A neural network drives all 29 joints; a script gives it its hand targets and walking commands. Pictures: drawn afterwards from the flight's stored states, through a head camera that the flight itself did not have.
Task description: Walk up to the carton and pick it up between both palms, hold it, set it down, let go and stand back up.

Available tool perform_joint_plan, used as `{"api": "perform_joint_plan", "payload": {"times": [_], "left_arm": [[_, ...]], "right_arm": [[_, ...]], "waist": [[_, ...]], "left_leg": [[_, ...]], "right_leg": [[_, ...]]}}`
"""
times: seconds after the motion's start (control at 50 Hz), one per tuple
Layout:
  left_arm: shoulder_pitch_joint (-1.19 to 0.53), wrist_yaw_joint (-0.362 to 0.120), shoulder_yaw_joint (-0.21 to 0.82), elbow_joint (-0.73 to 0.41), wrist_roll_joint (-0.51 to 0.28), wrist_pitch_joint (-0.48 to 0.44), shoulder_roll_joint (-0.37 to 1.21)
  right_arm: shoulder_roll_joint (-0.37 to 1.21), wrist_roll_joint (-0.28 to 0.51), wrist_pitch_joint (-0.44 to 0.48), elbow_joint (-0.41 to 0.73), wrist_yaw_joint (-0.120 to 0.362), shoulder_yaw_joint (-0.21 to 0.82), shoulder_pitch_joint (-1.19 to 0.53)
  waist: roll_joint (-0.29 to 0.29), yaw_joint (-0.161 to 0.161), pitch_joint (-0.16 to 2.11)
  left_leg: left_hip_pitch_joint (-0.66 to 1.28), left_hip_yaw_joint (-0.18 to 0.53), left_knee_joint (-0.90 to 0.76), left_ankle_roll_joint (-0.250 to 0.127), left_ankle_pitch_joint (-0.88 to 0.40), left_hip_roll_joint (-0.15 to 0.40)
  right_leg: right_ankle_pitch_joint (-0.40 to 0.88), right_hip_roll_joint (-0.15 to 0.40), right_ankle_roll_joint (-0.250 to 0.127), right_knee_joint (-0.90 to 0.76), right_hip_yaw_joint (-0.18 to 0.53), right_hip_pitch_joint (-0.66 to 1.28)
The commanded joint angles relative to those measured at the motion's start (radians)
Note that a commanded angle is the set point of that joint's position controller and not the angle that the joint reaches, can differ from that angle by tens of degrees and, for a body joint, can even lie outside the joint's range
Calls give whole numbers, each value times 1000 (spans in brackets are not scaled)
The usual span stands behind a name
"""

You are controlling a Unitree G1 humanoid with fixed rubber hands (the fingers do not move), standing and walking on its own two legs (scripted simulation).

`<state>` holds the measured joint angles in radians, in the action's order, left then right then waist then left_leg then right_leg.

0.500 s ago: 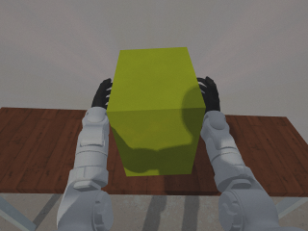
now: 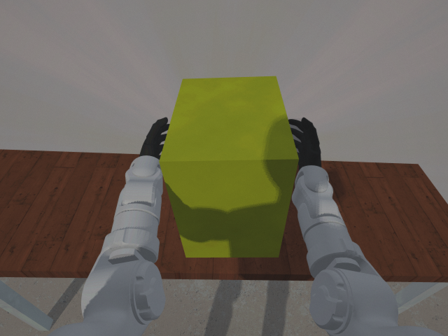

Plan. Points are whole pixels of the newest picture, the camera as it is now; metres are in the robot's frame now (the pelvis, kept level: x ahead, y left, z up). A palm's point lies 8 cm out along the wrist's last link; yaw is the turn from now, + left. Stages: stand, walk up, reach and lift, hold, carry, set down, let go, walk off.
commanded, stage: set down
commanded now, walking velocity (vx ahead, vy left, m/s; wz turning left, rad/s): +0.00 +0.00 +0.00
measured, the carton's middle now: (230, 167) +0.44 -0.02 +0.07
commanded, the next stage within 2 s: none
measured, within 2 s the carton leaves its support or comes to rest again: neither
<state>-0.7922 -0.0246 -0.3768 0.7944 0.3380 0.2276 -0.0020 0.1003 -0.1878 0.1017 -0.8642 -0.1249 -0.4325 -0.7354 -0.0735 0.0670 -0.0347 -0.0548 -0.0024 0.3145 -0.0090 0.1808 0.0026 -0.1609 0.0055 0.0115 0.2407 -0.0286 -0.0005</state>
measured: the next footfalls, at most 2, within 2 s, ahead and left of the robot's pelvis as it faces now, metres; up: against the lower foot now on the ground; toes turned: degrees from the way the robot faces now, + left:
none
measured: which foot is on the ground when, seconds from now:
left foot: down 0.00-1.00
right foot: down 0.00-1.00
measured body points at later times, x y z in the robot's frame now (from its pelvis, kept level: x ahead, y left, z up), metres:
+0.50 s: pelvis +0.02 +0.00 +0.00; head +0.03 +0.04 +0.45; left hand +0.45 +0.12 +0.08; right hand +0.41 -0.17 +0.10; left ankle +0.00 +0.11 -0.75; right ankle -0.01 -0.12 -0.75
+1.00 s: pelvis +0.02 +0.00 +0.00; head +0.04 +0.04 +0.45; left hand +0.46 +0.12 +0.07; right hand +0.41 -0.17 +0.09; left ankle +0.00 +0.11 -0.75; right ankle -0.01 -0.12 -0.75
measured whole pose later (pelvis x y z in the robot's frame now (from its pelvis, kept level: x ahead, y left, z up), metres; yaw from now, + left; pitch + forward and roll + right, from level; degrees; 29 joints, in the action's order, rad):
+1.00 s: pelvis +0.02 +0.00 +0.00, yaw +0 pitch +4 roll -1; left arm -0.83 -0.03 -0.40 1.03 0.32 0.04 -0.04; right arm 0.18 -0.37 0.19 -0.87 -0.11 -0.60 -0.70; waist -0.06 0.09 0.04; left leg -0.20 -0.03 0.34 -0.01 0.20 0.01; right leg -0.18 0.01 0.02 0.25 -0.05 -0.14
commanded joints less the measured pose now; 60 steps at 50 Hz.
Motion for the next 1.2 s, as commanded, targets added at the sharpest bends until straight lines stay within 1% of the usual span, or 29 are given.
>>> {"api": "perform_joint_plan", "payload": {"times": [0.0, 0.06, 0.1, 0.16, 0.22, 0.28, 0.3, 0.32, 0.36, 0.4, 0.44, 0.46, 0.5, 0.52, 0.54, 0.56, 0.6, 0.64, 0.72, 0.76, 0.78, 0.86, 0.9, 0.96, 1.0, 1.04, 1.08, 1.12, 1.18], "left_arm": [[-717, -144, 300, -104, -64, -117, 546], [-680, -153, 257, -63, -45, -125, 524], [-669, -161, 255, -53, -45, -127, 529], [-664, -166, 262, -57, -41, -125, 526], [-653, -161, 277, -65, -44, -127, 535], [-674, -151, 303, -86, -56, -150, 557], [-673, -143, 318, -84, -62, -159, 566], [-675, -133, 324, -88, -64, -171, 566], [-657, -121, 339, -69, -72, -182, 574], [-662, -120, 338, -51, -76, -193, 573], [-647, -121, 335, -34, -76, -204, 566], [-628, -124, 327, -24, -75, -207, 559], [-635, -132, 301, -14, -65, -212, 541], [-628, -140, 282, 10, -62, -211, 524], [-625, -144, 284, 1, -65, -214, 526], [-621, -146, 283, 5, -66, -215, 525], [-646, -148, 287, 7, -69, -220, 527], [-663, -153, 282, 21, -71, -230, 532], [-682, -144, 271, 46, -59, -254, 527], [-669, -149, 239, 70, -47, -257, 510], [-664, -151, 239, 72, -47, -260, 512], [-687, -154, 223, 106, -46, -269, 512], [-682, -150, 207, 115, -38, -276, 511], [-663, -152, 173, 162, -10, -272, 501], [-673, -152, 158, 157, -1, -276, 493], [-681, -155, 139, 166, 3, -280, 483], [-677, -153, 125, 177, 15, -284, 479], [-666, -154, 111, 181, 25, -281, 476], [-686, -149, 117, 174, 29, -290, 482]], "right_arm": [[460, -51, 64, 134, 127, 287, -680], [469, -69, 60, 113, 128, 275, -648], [467, -75, 61, 109, 123, 263, -643], [475, -82, 60, 103, 120, 258, -623], [470, -78, 67, 84, 124, 260, -606], [485, -79, 91, 102, 127, 272, -619], [482, -81, 104, 110, 130, 275, -625], [489, -80, 114, 122, 134, 289, -636], [489, -81, 127, 126, 137, 297, -639], [499, -90, 131, 131, 136, 303, -644], [518, -95, 130, 109, 133, 311, -616], [523, -99, 129, 113, 132, 319, -607], [540, -100, 120, 109, 128, 321, -590], [535, -102, 111, 103, 128, 320, -588], [541, -106, 110, 107, 128, 317, -576], [542, -105, 108, 98, 127, 314, -572], [545, -124, 102, 75, 127, 282, -561], [555, -142, 107, 85, 125, 261, -572], [557, -170, 118, 59, 130, 228, -570], [560, -181, 112, 37, 132, 220, -556], [556, -185, 114, 43, 132, 214, -561], [553, -207, 120, 33, 139, 176, -583], [546, -213, 126, 39, 146, 167, -589], [537, -233, 118, 22, 150, 130, -580], [543, -246, 114, 23, 153, 113, -572], [543, -260, 111, 34, 156, 99, -579], [546, -266, 110, 24, 161, 100, -572], [545, -279, 101, 5, 166, 80, -546], [548, -297, 114, 25, 165, 61, -561]], "waist": [[97, 28, 547], [77, 20, 511], [76, 32, 498], [93, 34, 472], [121, 36, 471], [144, 28, 555], [164, 25, 600], [165, 10, 630], [158, 10, 653], [136, 12, 669], [138, 14, 665], [121, 7, 659], [113, 7, 635], [95, 6, 608], [93, 9, 625], [102, 11, 612], [104, 33, 610], [106, 38, 623], [147, 30, 641], [127, 29, 606], [122, 36, 608], [128, 33, 614], [135, 22, 622], [138, 23, 589], [142, 24, 598], [126, 26, 590], [127, 17, 581], [127, 22, 551], [139, 21, 597]], "left_leg": [[160, -102, -3, 82, -340, -27], [124, -106, -9, 71, -339, -28], [113, -104, -11, 76, -348, -27], [132, -105, 2, 86, -394, -26], [165, -94, 27, 105, -490, -19], [178, -96, 52, 114, -565, -20], [196, -92, 66, 125, -612, -13], [205, -92, 79, 128, -645, -12], [211, -89, 96, 131, -690, -4], [176, -88, 92, 122, -654, -7], [140, -90, 87, 117, -646, -8], [123, -92, 82, 107, -636, -10], [46, -97, 57, 90, -568, -19], [13, -97, 42, 77, -523, -22], [10, -96, 35, 75, -528, -19], [22, -94, 35, 77, -538, -18], [49, -92, 35, 85, -537, -14], [37, -97, 43, 85, -532, -19], [73, -95, 57, 103, -568, -9], [58, -98, 48, 92, -548, -9], [47, -95, 44, 90, -543, -8], [54, -99, 48, 95, -542, -4], [70, -101, 53, 97, -554, 2], [75, -104, 49, 99, -512, 0], [62, -106, 42, 96, -485, 1], [36, -109, 30, 87, -446, -1], [48, -112, 32, 85, -456, 3], [65, -110, 27, 86, -445, 5], [77, -114, 30, 91, -434, 5]], "right_leg": [[377, -33, 41, 23, -102, 111], [423, -29, 48, 32, -94, 147], [444, -28, 50, 38, -94, 158], [466, -34, 50, 41, -100, 153], [473, -42, 45, 45, -102, 116], [528, -43, 39, 56, -103, 114], [534, -47, 34, 65, -106, 98], [534, -52, 31, 64, -106, 86], [554, -55, 26, 70, -105, 75], [575, -49, 30, 73, -95, 89], [628, -41, 36, 87, -85, 122], [662, -37, 38, 89, -81, 140], [719, -22, 46, 106, -65, 203], [733, -15, 52, 108, -58, 228], [756, -15, 57, 117, -60, 240], [751, -14, 58, 116, -60, 224], [696, -20, 55, 101, -66, 190], [699, -18, 57, 102, -68, 183], [663, -20, 42, 97, -74, 137], [671, -20, 51, 98, -76, 138], [671, -21, 54, 103, -76, 139], [603, -25, 47, 91, -83, 100], [575, -28, 41, 87, -86, 76], [517, -30, 35, 72, -88, 58], [504, -27, 38, 74, -90, 55], [495, -25, 45, 76, -92, 62], [502, -26, 47, 81, -91, 55], [459, -29, 46, 70, -97, 31], [425, -30, 42, 59, -100, -5]]}}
